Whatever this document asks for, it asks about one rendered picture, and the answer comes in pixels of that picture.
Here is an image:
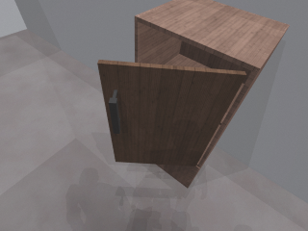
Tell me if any cupboard door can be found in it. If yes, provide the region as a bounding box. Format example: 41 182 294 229
97 60 246 167

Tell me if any handle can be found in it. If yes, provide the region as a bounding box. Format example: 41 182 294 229
109 90 120 134

